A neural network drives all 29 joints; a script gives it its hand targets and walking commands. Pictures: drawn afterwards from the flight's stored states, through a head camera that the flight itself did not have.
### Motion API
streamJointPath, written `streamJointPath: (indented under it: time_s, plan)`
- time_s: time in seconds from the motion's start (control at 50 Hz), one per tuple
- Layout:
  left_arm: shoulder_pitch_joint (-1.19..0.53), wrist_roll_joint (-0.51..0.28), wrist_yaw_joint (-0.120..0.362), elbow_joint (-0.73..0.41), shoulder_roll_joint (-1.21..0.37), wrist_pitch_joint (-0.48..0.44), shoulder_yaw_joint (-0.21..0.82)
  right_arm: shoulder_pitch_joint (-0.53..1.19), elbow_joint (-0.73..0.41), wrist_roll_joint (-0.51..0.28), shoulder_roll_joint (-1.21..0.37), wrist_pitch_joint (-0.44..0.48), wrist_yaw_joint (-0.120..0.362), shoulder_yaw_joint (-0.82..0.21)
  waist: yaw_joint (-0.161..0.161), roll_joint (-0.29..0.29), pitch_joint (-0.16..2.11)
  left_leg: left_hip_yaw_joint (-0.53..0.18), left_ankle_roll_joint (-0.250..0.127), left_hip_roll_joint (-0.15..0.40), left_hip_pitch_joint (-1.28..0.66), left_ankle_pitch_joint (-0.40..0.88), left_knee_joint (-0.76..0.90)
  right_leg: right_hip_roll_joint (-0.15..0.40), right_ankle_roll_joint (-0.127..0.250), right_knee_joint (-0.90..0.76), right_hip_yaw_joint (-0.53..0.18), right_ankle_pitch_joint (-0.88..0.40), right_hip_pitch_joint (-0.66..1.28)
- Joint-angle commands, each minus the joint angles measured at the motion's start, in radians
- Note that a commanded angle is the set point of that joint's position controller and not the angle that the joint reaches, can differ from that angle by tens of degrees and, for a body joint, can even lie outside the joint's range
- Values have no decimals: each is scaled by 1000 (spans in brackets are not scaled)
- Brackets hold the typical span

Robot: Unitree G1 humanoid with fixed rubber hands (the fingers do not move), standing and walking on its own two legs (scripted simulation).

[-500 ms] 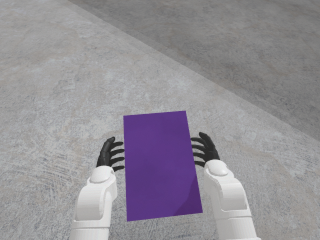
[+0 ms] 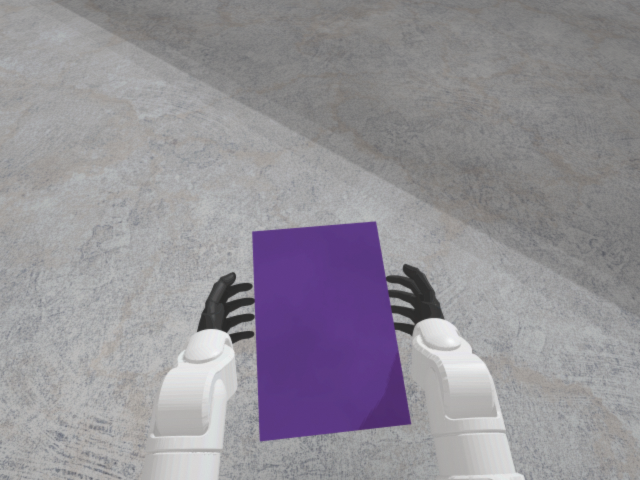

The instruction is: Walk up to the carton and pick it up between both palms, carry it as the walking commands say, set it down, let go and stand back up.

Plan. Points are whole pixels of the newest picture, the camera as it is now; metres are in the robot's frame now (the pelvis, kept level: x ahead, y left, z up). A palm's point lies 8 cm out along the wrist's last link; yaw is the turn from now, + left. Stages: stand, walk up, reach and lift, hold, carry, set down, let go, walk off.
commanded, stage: carry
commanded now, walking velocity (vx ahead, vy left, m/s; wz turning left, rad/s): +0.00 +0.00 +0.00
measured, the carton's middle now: (322, 333) +0.33 +0.01 -0.05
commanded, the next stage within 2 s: none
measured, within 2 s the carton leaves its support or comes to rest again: neither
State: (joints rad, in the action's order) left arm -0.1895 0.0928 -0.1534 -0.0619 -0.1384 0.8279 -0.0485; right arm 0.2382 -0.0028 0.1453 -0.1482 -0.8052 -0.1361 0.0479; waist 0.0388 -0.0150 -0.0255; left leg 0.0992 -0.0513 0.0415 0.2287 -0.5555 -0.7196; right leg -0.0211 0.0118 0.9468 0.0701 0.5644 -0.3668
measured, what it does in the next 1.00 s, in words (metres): walks ahead: right foot, then left foot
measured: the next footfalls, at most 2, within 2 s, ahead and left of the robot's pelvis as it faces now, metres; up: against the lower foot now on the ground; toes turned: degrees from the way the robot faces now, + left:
right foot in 0.08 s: +0.07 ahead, -0.10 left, +0.00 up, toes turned -6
left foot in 0.24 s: +0.19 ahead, +0.11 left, +0.00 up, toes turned +5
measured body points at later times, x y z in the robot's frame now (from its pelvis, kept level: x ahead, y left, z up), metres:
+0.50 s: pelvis +0.34 +0.03 -0.01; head +0.39 +0.03 +0.44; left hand +0.65 +0.15 +0.02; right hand +0.65 -0.10 +0.02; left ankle +0.16 +0.10 -0.68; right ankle +0.31 -0.06 -0.72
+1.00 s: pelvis +0.72 +0.06 -0.01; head +0.78 +0.05 +0.43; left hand +1.04 +0.18 +0.01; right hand +1.03 -0.07 +0.01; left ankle +0.51 +0.13 -0.63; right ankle +0.71 -0.02 -0.71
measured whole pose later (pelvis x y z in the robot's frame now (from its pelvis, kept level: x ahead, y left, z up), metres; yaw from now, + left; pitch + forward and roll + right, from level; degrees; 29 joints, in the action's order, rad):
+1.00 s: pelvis +0.72 +0.06 -0.01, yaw +3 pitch +4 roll -2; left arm -0.22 0.12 -0.15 -0.01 -0.15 0.79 -0.05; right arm 0.17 -0.10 0.10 -0.13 -0.80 -0.15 0.03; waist -0.05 -0.05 -0.05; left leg 0.00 -0.01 -0.03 0.24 -0.59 -1.16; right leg -0.02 0.10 0.81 0.15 0.44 -0.43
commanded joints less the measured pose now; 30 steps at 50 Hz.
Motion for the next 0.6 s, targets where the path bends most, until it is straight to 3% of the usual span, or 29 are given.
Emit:
streamJointPath:
  time_s: [0.0,0.02,0.04,0.06,0.08,0.1,0.12,0.14,0.16,0.18,0.2,0.22,0.24,0.26,0.28,0.3,0.32,0.34,0.36,0.4,0.42,0.44,0.46,0.48,0.5,0.52,0.54,0.56,0.58]
  plan:
    - [-331,-179,219,-25,-846,-42,478,245,-81,-170,-832,36,165,-402,-81,-171,423,-235,-89,203,-617,1901,28,-30,1,-182,89,-71,-329]
    - [-344,-180,226,-3,-870,-54,477,308,-87,-181,-863,46,174,-442,-69,-137,429,-193,-60,182,-538,1930,17,-43,24,-272,113,-142,-201]
    - [-393,-197,230,-73,-898,-70,500,342,-148,-210,-883,60,183,-479,-50,-69,449,-125,-35,153,-405,1903,-83,-50,38,-402,123,-317,-20]
    - [-406,-195,237,-45,-910,-69,509,354,-121,-211,-891,60,194,-501,-35,-13,483,-64,10,114,-202,1601,-209,4,60,-453,70,-769,233]
    - [-376,-206,221,-107,-884,-78,483,470,-250,-280,-867,67,189,-548,14,281,548,2,62,-17,178,747,-582,208,225,-345,-181,-1657,603]
    - [-306,-200,199,-72,-897,-51,449,529,-297,-313,-878,50,177,-551,10,412,531,-65,67,-92,483,-86,-648,333,338,-289,-330,-2149,843]
    - [-251,-161,179,-41,-835,-35,418,426,-212,-296,-837,33,174,-504,9,231,443,-133,40,-39,571,-179,-491,349,312,-300,-361,-1977,806]
    - [-207,-82,185,88,-822,-40,400,336,-45,-232,-828,38,196,-475,16,177,364,-112,25,-30,683,-245,-403,337,272,-301,-381,-1920,820]
    - [-315,-118,189,-16,-854,-62,430,379,-100,-244,-842,58,198,-472,12,124,354,-102,25,-10,710,-176,-252,324,223,-286,-327,-1820,838]
    - [-381,-143,194,-71,-886,-77,461,395,-107,-253,-862,68,204,-484,17,118,335,-82,23,-23,667,-89,-117,298,191,-267,-292,-1717,786]
    - [-367,-132,202,-32,-866,-74,465,386,-102,-237,-840,74,203,-474,1,102,365,-39,29,-33,476,75,22,267,138,-265,-169,-1557,664]
    - [-379,-145,210,-30,-879,-82,482,399,-99,-231,-874,79,207,-489,-34,97,410,15,9,-79,159,331,149,212,101,-171,-51,-1532,468]
    - [-422,-169,220,-82,-885,-79,523,336,-74,-218,-899,75,208,-473,-78,17,479,-67,-48,-17,-177,865,200,165,46,-22,32,-1218,244]
    - [-598,-270,217,-317,-897,-86,610,356,-176,-266,-907,85,193,-454,-102,-289,461,-381,-199,214,-348,1853,140,-5,-25,317,66,-404,-34]
    - [-499,-182,238,-59,-911,-60,590,273,-12,-168,-887,70,201,-408,-72,-385,465,-420,-234,264,-450,2101,121,-66,-5,366,-32,61,-177]
    - [-531,-216,237,-117,-932,-73,600,341,-105,-193,-882,75,196,-423,-68,-292,439,-419,-204,257,-458,2036,126,-37,13,315,-52,72,-233]
    - [-511,-275,222,-247,-929,-72,600,377,-256,-264,-900,68,176,-472,-73,-188,400,-401,-189,261,-537,1955,121,-22,8,229,-49,78,-361]
    - [-497,-240,217,-192,-895,-56,557,370,-205,-243,-873,51,173,-444,-72,-176,358,-365,-161,241,-546,1859,100,-3,7,97,-39,103,-412]
    - [-432,-205,214,-127,-877,-51,519,307,-121,-218,-875,41,170,-428,-82,-178,388,-322,-138,225,-663,1950,51,-27,-3,31,26,111,-467]
    - [-331,-192,223,-60,-885,-65,500,342,-188,-242,-878,59,175,-500,-82,-159,431,-265,-99,191,-688,1957,5,-46,11,-129,84,-21,-398]
    - [-263,-171,232,12,-895,-63,477,303,-130,-214,-890,53,186,-502,-57,-129,457,-177,-66,156,-582,1947,-47,-61,17,-338,111,-137,-226]
    - [-315,-187,230,-54,-892,-75,475,283,-130,-230,-899,54,187,-525,-42,-34,484,-115,-26,128,-355,1789,-145,-49,41,-470,120,-428,72]
    - [-377,-211,237,-86,-915,-82,510,354,-157,-249,-922,63,197,-562,-24,80,554,-59,25,64,-108,1285,-336,59,107,-451,-15,-1057,395]
    - [-399,-231,218,-164,-901,-78,501,507,-324,-316,-900,65,188,-605,2,402,573,-33,64,-90,334,143,-615,287,268,-336,-274,-2060,768]
    - [-327,-215,189,-157,-888,-55,468,530,-359,-337,-876,51,176,-575,6,321,522,-98,39,-74,451,-91,-614,339,330,-302,-359,-2170,803]
    - [-177,-139,188,6,-837,-35,417,367,-191,-274,-832,34,184,-527,12,252,450,-120,23,-52,602,-155,-556,351,320,-306,-393,-2025,833]
    - [-219,-100,189,53,-831,-46,426,331,-73,-235,-822,43,203,-492,24,169,377,-137,13,-38,736,-266,-483,338,284,-282,-406,-1936,864]
    - [-257,-129,189,-36,-854,-62,462,332,-126,-252,-825,58,202,-494,33,145,339,-137,13,-35,869,-295,-395,324,241,-232,-403,-1899,943]
    - [-273,-135,197,-31,-868,-76,466,348,-122,-239,-827,72,201,-499,30,139,350,-92,17,-42,836,-179,-314,303,204,-236,-351,-1855,918]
